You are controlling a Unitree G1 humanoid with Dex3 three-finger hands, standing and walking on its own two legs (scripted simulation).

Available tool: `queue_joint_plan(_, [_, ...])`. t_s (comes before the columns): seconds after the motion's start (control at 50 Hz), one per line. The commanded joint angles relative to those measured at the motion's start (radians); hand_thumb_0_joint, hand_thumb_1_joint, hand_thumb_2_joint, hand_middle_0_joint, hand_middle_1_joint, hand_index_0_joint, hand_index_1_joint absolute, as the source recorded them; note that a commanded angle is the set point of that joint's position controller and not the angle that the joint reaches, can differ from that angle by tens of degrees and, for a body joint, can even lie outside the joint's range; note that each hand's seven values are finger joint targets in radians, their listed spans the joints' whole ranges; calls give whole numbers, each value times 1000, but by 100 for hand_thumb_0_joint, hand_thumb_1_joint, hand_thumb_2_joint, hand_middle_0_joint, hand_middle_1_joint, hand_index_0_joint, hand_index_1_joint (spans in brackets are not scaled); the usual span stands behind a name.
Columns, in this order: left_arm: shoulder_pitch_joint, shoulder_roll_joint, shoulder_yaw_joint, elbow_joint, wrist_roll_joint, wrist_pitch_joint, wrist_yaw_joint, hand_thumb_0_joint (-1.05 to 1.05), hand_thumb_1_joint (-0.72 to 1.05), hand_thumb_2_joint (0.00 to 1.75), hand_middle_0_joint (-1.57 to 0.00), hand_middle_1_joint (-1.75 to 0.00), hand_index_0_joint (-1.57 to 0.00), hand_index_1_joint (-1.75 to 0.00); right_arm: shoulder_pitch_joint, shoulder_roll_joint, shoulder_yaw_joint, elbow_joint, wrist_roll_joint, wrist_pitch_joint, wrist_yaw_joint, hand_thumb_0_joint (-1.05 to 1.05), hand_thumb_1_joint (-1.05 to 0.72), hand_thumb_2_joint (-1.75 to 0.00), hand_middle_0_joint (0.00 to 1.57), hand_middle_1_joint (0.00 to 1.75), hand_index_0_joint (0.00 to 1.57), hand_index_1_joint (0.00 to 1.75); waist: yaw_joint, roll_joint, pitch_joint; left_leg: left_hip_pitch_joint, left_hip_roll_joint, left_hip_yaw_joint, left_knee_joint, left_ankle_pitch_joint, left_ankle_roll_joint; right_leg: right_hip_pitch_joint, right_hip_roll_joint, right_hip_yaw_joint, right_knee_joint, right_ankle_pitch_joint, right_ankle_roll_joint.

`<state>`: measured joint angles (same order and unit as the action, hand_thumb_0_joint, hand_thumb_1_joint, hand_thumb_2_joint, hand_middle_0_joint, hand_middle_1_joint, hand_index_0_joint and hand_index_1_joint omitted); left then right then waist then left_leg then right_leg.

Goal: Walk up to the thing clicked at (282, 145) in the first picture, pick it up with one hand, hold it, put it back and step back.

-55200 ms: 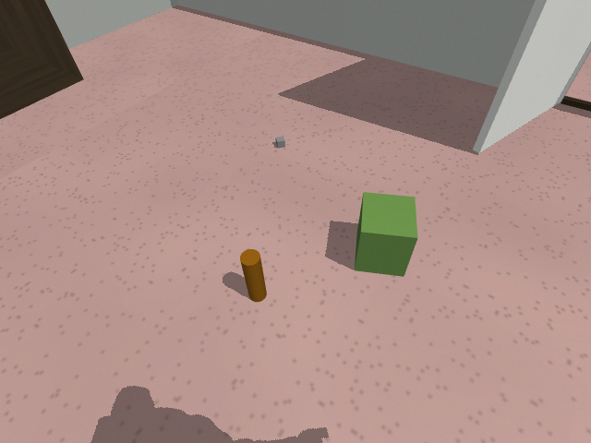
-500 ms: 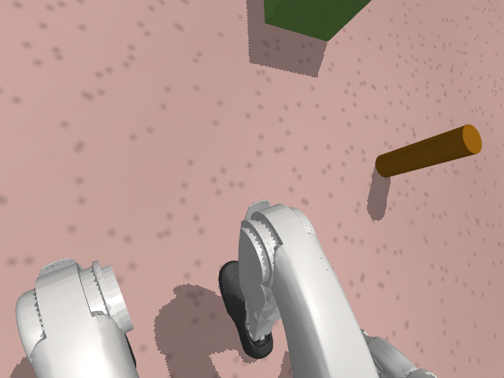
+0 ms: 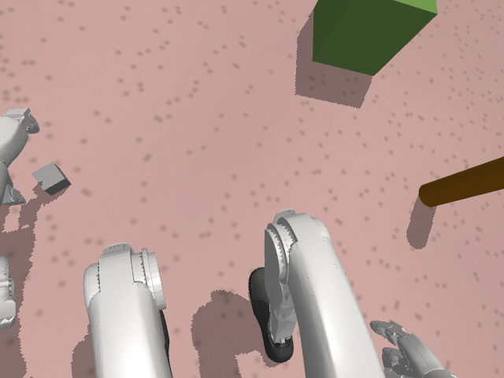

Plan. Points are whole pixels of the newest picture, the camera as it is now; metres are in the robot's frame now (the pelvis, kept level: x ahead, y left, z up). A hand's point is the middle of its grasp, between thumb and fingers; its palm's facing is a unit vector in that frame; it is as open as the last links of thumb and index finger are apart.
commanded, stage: withdraw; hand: left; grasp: from above
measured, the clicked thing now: (52, 179) +0.50 +0.31 -0.33
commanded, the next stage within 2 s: home in 0.10 s
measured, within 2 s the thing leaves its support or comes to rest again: neither
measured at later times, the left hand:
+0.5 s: hand out of the picture +0.49 +0.33 -0.11, palm faces -0.33 -0.19 -0.93, open 10.8 cm
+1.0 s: hand out of the picture +0.29 +0.25 +0.10, palm faces -0.07 -0.86 -0.50, open 7.4 cm
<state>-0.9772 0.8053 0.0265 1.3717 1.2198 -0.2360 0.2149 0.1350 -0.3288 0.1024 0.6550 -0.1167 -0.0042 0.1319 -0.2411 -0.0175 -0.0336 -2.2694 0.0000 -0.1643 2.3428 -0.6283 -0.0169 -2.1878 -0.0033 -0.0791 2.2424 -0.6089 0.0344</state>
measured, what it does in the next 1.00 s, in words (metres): rises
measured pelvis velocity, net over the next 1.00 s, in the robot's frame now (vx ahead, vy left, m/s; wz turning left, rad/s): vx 0.02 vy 0.00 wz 0.10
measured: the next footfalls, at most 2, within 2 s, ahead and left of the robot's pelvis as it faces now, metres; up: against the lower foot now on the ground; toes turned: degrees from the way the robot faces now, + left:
none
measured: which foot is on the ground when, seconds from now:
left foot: down 0.00-1.00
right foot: down 0.00-1.00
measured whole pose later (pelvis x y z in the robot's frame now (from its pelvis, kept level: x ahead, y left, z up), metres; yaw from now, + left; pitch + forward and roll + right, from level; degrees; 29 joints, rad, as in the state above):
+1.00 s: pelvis +0.02 +0.00 +0.20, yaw +6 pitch +27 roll -5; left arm -0.06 0.38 0.04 0.31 0.23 0.24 0.04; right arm 0.07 -0.25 0.00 0.55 0.03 -0.05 -0.01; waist -0.06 0.02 -0.19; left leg -1.58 0.02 -0.09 1.71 -0.60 -0.02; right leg -1.53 -0.02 -0.06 1.65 -0.59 0.02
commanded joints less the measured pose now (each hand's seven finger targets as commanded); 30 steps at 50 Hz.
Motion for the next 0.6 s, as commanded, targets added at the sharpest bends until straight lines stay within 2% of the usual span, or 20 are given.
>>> queue_joint_plan(0.0, [-390,265,27,-33,37,-29,97,0,-32,85,-24,-82,-24,-82,175,-212,-45,1,-20,-8,-25,0,-89,-90,20,30,20,30,-59,267,-540,362,-11,107,-210,-22,43,265,48,-43,-224,-29,-76])
queue_joint_plan(0.02, [-415,247,16,-26,35,-33,108,0,-31,84,-25,-81,-25,-81,177,-213,-42,1,-24,-12,-25,0,-89,-89,20,30,20,30,-68,276,-544,375,-8,96,-211,-25,41,241,48,-53,-208,-26,-76])
queue_joint_plan(0.06, [-455,278,25,-10,48,-43,136,0,-31,84,-26,-81,-26,-81,193,-230,-38,6,-33,-19,-27,0,-89,-90,20,30,20,30,-77,318,-564,410,-7,87,-207,-19,36,216,46,-71,-188,-7,-76])
queue_joint_plan(0.12, [-484,347,71,-21,78,-40,180,0,-30,82,-26,-81,-27,-80,215,-252,-40,10,-43,-31,-26,0,-89,-90,20,30,20,30,-65,397,-621,483,-8,84,-205,35,27,207,35,-100,-149,70,-73])
queue_joint_plan(0.16, [-472,355,93,-52,88,-29,206,0,-29,81,-28,-79,-28,-79,218,-250,-49,4,-45,-35,-23,0,-90,-90,20,30,20,30,-44,470,-683,551,-3,82,-214,79,16,194,33,-105,-118,112,-78])
queue_joint_plan(0.18, [-443,353,103,-72,93,-21,214,0,-27,80,-29,-77,-29,-77,232,-256,-55,2,-44,-39,-21,0,-90,-90,20,30,20,30,-45,505,-705,587,-5,81,-220,120,11,196,27,-111,-107,145,-75])
queue_joint_plan(0.2, [-428,357,120,-123,85,-12,220,0,-22,88,-25,-69,-22,-71,233,-259,-65,-3,-43,-43,-19,0,-88,-89,20,30,20,30,-32,527,-750,611,-5,79,-224,143,7,194,26,-114,-98,162,-79])
queue_joint_plan(0.22, [-395,372,146,-163,73,2,226,0,-14,91,-24,-64,-22,-66,227,-265,-78,-8,-39,-41,-17,0,-88,-90,20,30,20,30,-7,559,-796,644,-7,81,-233,180,2,196,20,-110,-90,187,-81])
queue_joint_plan(0.24, [-374,380,155,-198,59,17,227,0,-7,94,-25,-64,-22,-66,226,-254,-82,-19,-33,-41,-13,0,-88,-90,20,30,20,30,6,576,-866,678,-4,91,-232,200,7,224,23,-101,-94,203,-83])
queue_joint_plan(0.28, [-350,386,184,-264,19,54,222,0,5,91,-24,-58,-22,-60,241,-252,-107,-15,-20,-39,-6,0,-89,-90,20,30,20,30,29,576,-924,710,-4,101,-251,235,10,256,20,-87,-115,227,-82])
queue_joint_plan(0.3, [-334,374,189,-290,-5,73,212,0,12,89,-23,-54,-21,-56,254,-243,-116,-13,-13,-38,-3,0,-89,-90,20,30,20,30,33,567,-939,714,-5,108,-259,245,14,280,20,-82,-133,238,-79])
queue_joint_plan(0.36, [-270,291,167,-294,-100,128,149,0,30,87,-22,-46,-20,-47,293,-217,-138,8,7,-34,8,0,-89,-90,20,30,20,30,40,477,-888,663,-6,117,-293,209,29,316,23,-66,-199,213,-75])
queue_joint_plan(0.42, [-110,188,140,-400,-215,178,50,0,45,84,-20,-39,-20,-40,301,-206,-167,1,38,-17,10,0,-89,-90,20,30,20,30,87,442,-921,708,-4,111,-369,214,30,378,25,-56,-248,198,-74])
queue_joint_plan(0.46, [5,91,104,-490,-305,212,-29,0,56,82,-19,-34,-19,-35,294,-203,-179,-24,60,-5,9,0,-90,-90,20,30,20,30,85,366,-890,723,-2,93,-411,226,34,411,28,-56,-290,207,-70])
queue_joint_plan(0.5, [111,44,99,-565,-409,246,-99,0,70,87,-20,-34,-20,-34,260,-202,-178,-36,75,7,-4,0,-90,-90,20,30,20,30,78,257,-787,668,-2,92,-431,205,43,453,31,-49,-344,211,-68])
queue_joint_plan(0.52, [125,31,99,-658,-461,252,-130,0,78,87,-20,-31,-19,-31,245,-198,-179,-48,81,10,-16,0,-90,-90,20,30,20,30,78,229,-770,662,-2,91,-447,195,46,477,30,-42,-371,213,-69])
queue_joint_plan(0.54, [166,10,97,-690,-502,260,-161,0,86,90,-20,-31,-20,-31,228,-195,-177,-59,85,12,-24,0,-90,-90,20,30,20,30,79,195,-733,640,-4,85,-464,166,47,489,27,-38,-394,191,-71])
queue_joint_plan(0.56, [205,-11,78,-756,-541,260,-187,0,90,90,-20,-30,-20,-30,212,-177,-177,-66,90,9,-33,0,-90,-90,20,30,20,30,87,172,-738,647,1,96,-479,165,53,542,29,-28,-422,197,-64])
queue_joint_plan(0.58, [248,-17,85,-801,-577,261,-200,0,90,90,-20,-30,-20,-30,202,-166,-176,-78,95,4,-40,0,-90,-90,20,30,20,30,99,136,-751,649,1,104,-489,158,58,593,30,-21,-448,194,-61])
